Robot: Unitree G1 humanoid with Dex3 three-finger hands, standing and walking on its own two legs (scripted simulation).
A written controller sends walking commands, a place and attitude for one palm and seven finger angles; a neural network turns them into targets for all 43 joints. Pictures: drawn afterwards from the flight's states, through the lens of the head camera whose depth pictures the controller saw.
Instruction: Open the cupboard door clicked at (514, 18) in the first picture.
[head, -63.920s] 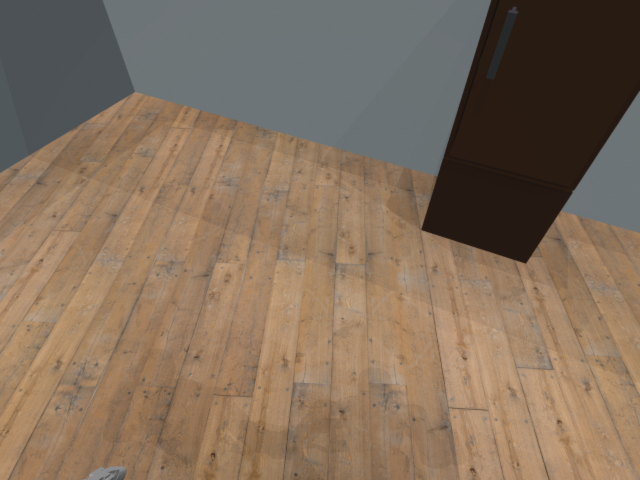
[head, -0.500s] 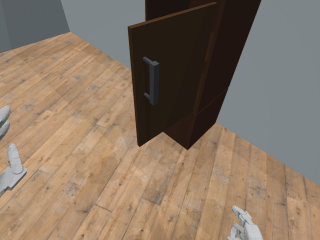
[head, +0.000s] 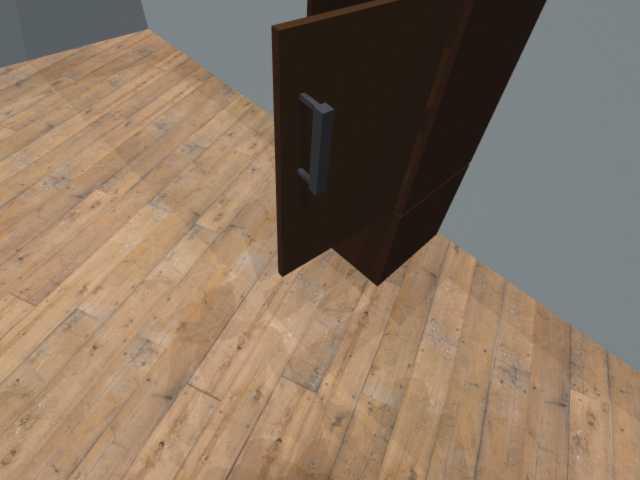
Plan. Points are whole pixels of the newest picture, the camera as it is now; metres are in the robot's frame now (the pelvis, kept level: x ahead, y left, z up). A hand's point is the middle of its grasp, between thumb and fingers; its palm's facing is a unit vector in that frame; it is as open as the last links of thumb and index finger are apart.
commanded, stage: let the arm hang, fingers relaxed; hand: left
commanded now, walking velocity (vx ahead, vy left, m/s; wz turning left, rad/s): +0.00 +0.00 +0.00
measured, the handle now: (312, 146) +0.62 +0.06 +0.06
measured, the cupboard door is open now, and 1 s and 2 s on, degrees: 84 84 84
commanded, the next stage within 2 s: look to check the result in 0.70 s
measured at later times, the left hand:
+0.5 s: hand out of the picture +0.01 +0.16 -0.17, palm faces +0.03 -0.98 -0.19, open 7.4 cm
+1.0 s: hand out of the picture +0.02 +0.16 -0.17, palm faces +0.04 -0.98 -0.20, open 7.4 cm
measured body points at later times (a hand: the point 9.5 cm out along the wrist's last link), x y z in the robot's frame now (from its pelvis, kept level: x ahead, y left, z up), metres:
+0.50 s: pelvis +0.01 +0.00 +0.00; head +0.02 -0.01 +0.45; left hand +0.01 +0.22 -0.16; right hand +0.00 -0.21 -0.17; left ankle +0.06 +0.09 -0.74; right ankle +0.00 -0.10 -0.74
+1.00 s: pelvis +0.03 -0.01 +0.00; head +0.04 -0.01 +0.45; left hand +0.02 +0.22 -0.15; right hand +0.03 -0.23 -0.16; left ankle +0.06 +0.09 -0.74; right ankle +0.00 -0.10 -0.74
